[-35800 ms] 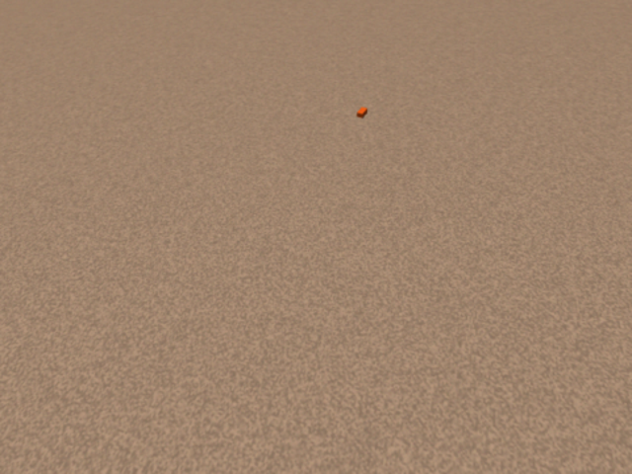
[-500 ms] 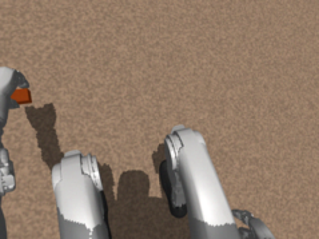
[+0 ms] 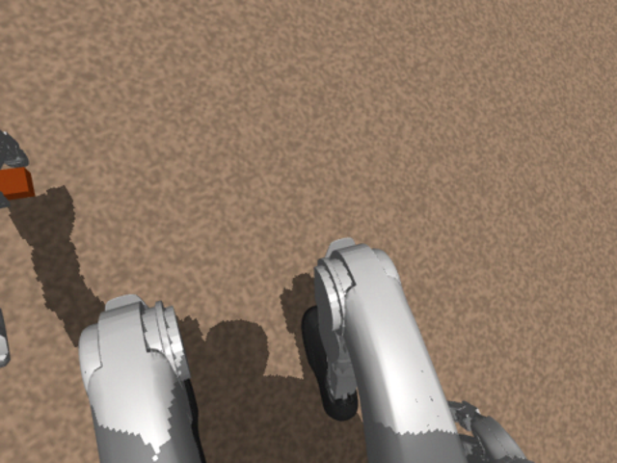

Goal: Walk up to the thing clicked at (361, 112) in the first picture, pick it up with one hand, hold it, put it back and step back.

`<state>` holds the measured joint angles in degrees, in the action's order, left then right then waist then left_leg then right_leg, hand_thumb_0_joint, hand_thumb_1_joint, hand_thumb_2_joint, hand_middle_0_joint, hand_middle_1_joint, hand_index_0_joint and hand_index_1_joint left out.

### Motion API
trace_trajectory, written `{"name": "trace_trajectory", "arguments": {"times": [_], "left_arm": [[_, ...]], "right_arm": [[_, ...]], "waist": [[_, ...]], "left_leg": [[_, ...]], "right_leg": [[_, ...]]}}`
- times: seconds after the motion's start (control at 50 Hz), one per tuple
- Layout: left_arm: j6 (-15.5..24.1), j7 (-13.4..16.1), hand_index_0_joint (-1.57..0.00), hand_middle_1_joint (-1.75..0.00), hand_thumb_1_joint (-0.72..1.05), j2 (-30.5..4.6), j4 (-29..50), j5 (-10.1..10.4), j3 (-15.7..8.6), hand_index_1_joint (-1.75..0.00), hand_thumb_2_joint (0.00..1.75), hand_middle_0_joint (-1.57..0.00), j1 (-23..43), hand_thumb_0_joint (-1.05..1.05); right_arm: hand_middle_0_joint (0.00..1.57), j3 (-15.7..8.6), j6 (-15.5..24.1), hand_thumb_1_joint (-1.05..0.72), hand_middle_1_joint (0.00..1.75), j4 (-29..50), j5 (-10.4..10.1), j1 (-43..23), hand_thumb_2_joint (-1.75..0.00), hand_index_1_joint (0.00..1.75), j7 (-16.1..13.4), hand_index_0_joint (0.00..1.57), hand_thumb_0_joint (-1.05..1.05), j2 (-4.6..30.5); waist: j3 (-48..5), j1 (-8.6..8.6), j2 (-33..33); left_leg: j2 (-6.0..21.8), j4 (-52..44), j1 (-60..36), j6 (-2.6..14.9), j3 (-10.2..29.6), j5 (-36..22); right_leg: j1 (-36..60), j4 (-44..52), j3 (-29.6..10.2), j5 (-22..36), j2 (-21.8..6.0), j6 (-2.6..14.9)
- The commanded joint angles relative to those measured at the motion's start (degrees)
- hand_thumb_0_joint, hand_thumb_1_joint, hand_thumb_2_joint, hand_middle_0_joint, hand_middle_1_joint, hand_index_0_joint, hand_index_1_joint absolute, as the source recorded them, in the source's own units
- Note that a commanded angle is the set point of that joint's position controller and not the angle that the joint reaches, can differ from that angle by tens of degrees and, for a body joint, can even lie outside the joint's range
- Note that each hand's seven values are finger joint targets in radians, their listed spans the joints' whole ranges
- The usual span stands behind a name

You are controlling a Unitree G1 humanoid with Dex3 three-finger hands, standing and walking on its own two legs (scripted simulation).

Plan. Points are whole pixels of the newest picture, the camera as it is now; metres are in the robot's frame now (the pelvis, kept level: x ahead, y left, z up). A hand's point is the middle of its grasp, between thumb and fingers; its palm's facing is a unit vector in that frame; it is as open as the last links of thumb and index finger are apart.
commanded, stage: lower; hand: left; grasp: from above
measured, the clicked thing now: (0, 185) +0.49 +0.31 -0.23
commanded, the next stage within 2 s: rest in 0.18 s
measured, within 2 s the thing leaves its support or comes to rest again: rests again in 0.88 s
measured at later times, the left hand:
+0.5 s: hand (8, 195) +0.48 +0.30 -0.24, palm faces -0.47 -0.09 -0.88, open 6.3 cm
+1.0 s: hand (15, 202) +0.47 +0.31 -0.27, palm faces -0.47 -0.11 -0.87, open 6.3 cm
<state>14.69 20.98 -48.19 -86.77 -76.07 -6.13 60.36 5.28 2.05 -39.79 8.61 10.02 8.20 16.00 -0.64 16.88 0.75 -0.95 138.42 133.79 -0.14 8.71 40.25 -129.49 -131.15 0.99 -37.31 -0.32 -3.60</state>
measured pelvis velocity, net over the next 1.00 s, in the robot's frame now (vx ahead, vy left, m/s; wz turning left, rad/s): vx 0.00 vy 0.01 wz -0.09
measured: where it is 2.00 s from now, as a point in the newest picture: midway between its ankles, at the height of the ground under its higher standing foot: (261, 412)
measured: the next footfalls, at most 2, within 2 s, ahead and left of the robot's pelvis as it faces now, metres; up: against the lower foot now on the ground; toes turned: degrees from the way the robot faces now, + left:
none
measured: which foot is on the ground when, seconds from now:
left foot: down 0.00-1.00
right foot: down 0.00-1.00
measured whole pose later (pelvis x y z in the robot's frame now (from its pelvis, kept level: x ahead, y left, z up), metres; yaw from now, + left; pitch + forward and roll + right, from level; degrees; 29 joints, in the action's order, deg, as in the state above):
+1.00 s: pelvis +0.00 +0.01 -0.03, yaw -5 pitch +30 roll -15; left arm 15.6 31.2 -59.6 -98.2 -79.6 -10.0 61.7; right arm 13.2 7.4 -37.0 14.9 7.0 11.1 19.1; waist 7.3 22.1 6.2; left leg -0.7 147.1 136.1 0.3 13.4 42.3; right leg -130.2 -135.7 4.4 -37.2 1.7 -3.9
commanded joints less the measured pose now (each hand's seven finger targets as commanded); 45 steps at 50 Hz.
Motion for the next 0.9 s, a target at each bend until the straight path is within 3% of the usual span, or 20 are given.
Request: {"name": "trace_trajectory", "arguments": {"times": [0.0,0.06,0.12,0.16,0.18,0.28,0.3,0.38,0.42,0.46,0.5,0.56,0.62,0.7,0.72,0.74,0.78,0.88], "left_arm": [[0.45,3.2,-1.3,-0.09,0.94,-14.66,7.0,0.5,-1.23,-0.06,0.08,-1.27,19.43,0.0],[0.93,3.82,-1.32,-0.09,0.97,-14.8,5.17,-0.14,-1.11,-0.07,0.1,-1.3,18.79,0.0],[1.49,4.91,-1.34,-0.1,0.99,-17.16,5.52,-0.76,-2.51,-0.07,0.09,-1.31,20.06,0.0],[1.69,5.59,-1.35,-0.13,1.02,-16.81,5.32,-1.43,-2.18,-0.1,0.12,-1.32,20.72,0.0],[1.84,6.11,-1.35,-0.12,1.02,-18.11,5.73,-1.43,-2.59,-0.09,0.12,-1.32,20.8,0.0],[1.49,7.76,-1.35,-0.1,1.03,-19.59,4.13,-2.38,-3.47,-0.06,0.11,-1.31,20.62,0.0],[1.29,8.19,-1.33,-0.07,1.01,-19.38,3.02,-2.23,-3.44,-0.04,0.09,-1.3,19.37,0.0],[0.92,8.82,-1.31,-0.09,1.0,-18.33,-0.56,-1.95,-2.56,-0.05,0.09,-1.28,18.84,0.0],[1.12,9.28,-1.31,-0.09,0.98,-20.9,2.3,-1.98,-3.35,-0.06,0.1,-1.27,19.95,0.0],[0.85,9.64,-1.32,-0.08,1.0,-20.96,1.1,-2.22,-3.29,-0.04,0.08,-1.29,18.21,0.0],[0.62,9.72,-1.32,-0.1,1.0,-19.56,-0.86,-2.05,-2.49,-0.06,0.1,-1.28,18.52,0.0],[0.7,10.11,-1.32,-0.06,0.99,-21.55,-1.43,-1.99,-2.88,-0.03,0.09,-1.29,18.25,0.0],[0.8,11.0,-1.34,-0.08,1.02,-24.26,-0.77,-2.28,-5.26,-0.04,0.08,-1.3,16.81,0.0],[0.95,11.33,-1.35,-0.09,1.04,-22.71,-1.14,-2.37,-4.07,-0.05,0.09,-1.31,17.63,0.0],[0.94,11.73,-1.33,-0.11,1.02,-24.93,-1.44,-2.41,-5.21,-0.07,0.09,-1.29,16.9,0.0],[0.89,11.92,-1.33,-0.11,1.01,-24.26,-1.22,-2.44,-4.55,-0.07,0.12,-1.29,17.0,0.0],[0.54,12.17,-1.33,-0.12,1.02,-24.66,-3.69,-3.21,-4.95,-0.08,0.11,-1.29,16.91,0.0],[0.72,12.71,-1.31,-0.1,0.99,-25.7,-3.19,-2.96,-5.27,-0.07,0.12,-1.28,16.21,0.0]], "right_arm": [[0.2,-4.31,-0.22,-0.9,0.3,-0.11,0.29,13.04,-0.9,0.3,-0.36,0.2,0.0,15.64],[0.2,-3.9,0.11,-0.9,0.3,-0.31,0.89,13.02,-0.9,0.3,-0.19,0.2,0.0,15.76],[0.2,-3.64,0.27,-0.9,0.3,0.27,1.4,12.98,-0.9,0.3,-0.15,0.2,0.0,16.71],[0.2,-3.4,0.52,-0.9,0.3,0.2,1.66,13.09,-0.9,0.3,0.09,0.2,0.0,16.8],[0.2,-3.14,0.57,-0.9,0.3,0.34,1.77,12.77,-0.9,0.3,0.09,0.2,0.0,16.85],[0.2,-2.48,1.19,-0.89,0.3,0.35,2.68,12.67,-0.89,0.3,0.3,0.2,0.0,17.25],[0.2,-2.2,1.26,-0.89,0.3,0.22,2.67,12.48,-0.89,0.3,0.29,0.2,0.0,17.29],[0.2,-1.76,1.93,-0.89,0.3,0.06,3.28,12.12,-0.89,0.3,0.43,0.2,0.0,18.21],[0.2,-1.26,2.24,-0.89,0.3,0.3,3.22,11.73,-0.89,0.3,0.46,0.2,0.0,18.07],[0.2,-0.96,2.45,-0.89,0.3,0.23,3.44,11.61,-0.89,0.3,0.63,0.2,0.0,18.11],[0.2,-0.49,2.81,-0.89,0.3,0.28,3.68,11.67,-0.89,0.3,0.99,0.2,0.0,18.27],[0.2,0.27,3.45,-0.89,0.3,0.46,3.93,10.9,-0.89,0.3,1.07,0.2,0.0,19.14],[0.2,0.44,3.71,-0.89,0.3,1.65,4.29,10.53,-0.89,0.3,1.14,0.2,0.0,20.38],[0.2,0.88,4.06,-0.89,0.3,2.07,4.99,9.97,-0.89,0.3,1.66,0.2,0.0,20.73],[0.2,0.99,4.01,-0.89,0.3,1.74,4.99,9.92,-0.89,0.3,1.74,0.2,0.0,20.61],[0.2,1.08,4.05,-0.89,0.3,2.28,5.0,9.05,-0.89,0.3,1.64,0.2,0.0,20.76],[0.2,1.41,4.27,-0.89,0.3,1.75,5.7,9.63,-0.9,0.3,2.12,0.2,0.0,21.28],[0.2,1.95,4.61,-0.89,0.3,1.78,6.01,8.74,-0.9,0.3,2.23,0.2,0.0,21.49]], "waist": [[-38.95,1.64,-20.37],[-37.59,2.0,-20.89],[-38.05,1.86,-22.76],[-38.37,2.79,-23.84],[-39.33,2.25,-24.53],[-36.86,3.14,-23.91],[-37.01,2.68,-23.55],[-33.93,4.61,-22.74],[-36.34,3.62,-24.29],[-37.47,3.28,-25.67],[-35.02,5.3,-23.56],[-32.7,5.24,-23.07],[-33.54,4.63,-24.55],[-33.55,6.06,-26.17],[-34.06,5.55,-27.18],[-33.71,5.11,-26.67],[-30.15,6.94,-25.41],[-30.71,6.48,-25.3]], "left_leg": [[-0.11,-13.9,-31.02,0.98,-5.2,-13.91],[-0.1,-13.44,-30.74,0.88,-5.28,-13.33],[0.04,-13.44,-32.28,0.46,-4.51,-13.59],[0.18,-13.19,-33.39,0.33,-4.22,-13.95],[0.1,-12.75,-32.84,0.55,-4.59,-13.8],[0.14,-11.51,-30.76,0.82,-4.81,-12.84],[0.12,-11.55,-30.58,0.77,-4.7,-12.86],[0.41,-10.89,-29.78,0.6,-3.64,-12.81],[0.41,-11.11,-31.13,0.63,-3.72,-13.1],[0.58,-10.88,-32.59,0.31,-3.6,-15.31],[0.73,-9.35,-30.92,0.72,-3.66,-14.8],[0.69,-8.56,-28.55,0.87,-3.82,-13.82],[0.84,-9.25,-30.91,0.22,-2.84,-15.55],[1.23,-8.65,-32.67,-0.1,-2.11,-16.78],[1.24,-9.1,-32.29,-0.04,-2.01,-15.88],[1.21,-9.05,-31.88,-0.1,-2.04,-15.25],[1.39,-7.73,-30.08,0.1,-2.26,-14.46],[1.41,-7.97,-29.95,0.18,-1.69,-13.98]], "right_leg": [[18.62,9.92,8.41,13.66,1.31,5.16],[18.13,9.47,8.68,13.04,1.43,5.16],[16.85,8.47,9.37,12.89,1.32,5.28],[16.24,7.88,9.62,13.2,1.47,5.19],[17.42,7.9,9.59,13.35,1.82,5.2],[17.12,7.77,9.9,13.01,1.89,4.94],[17.21,7.48,10.0,13.09,1.99,5.01],[15.13,6.76,10.95,12.84,2.13,4.95],[17.21,6.85,10.7,13.41,2.26,4.91],[17.66,5.85,10.85,14.98,2.39,4.93],[17.68,6.07,10.99,15.31,2.63,4.78],[18.38,6.53,11.05,14.72,2.79,4.9],[17.94,5.69,11.96,15.08,2.86,5.18],[17.71,4.78,12.65,16.22,2.86,4.79],[18.42,4.6,12.5,15.85,3.09,4.92],[17.89,4.8,12.57,15.43,3.07,4.97],[17.14,4.56,12.75,15.33,3.09,4.71],[18.16,4.81,12.94,15.01,3.46,4.75]]}}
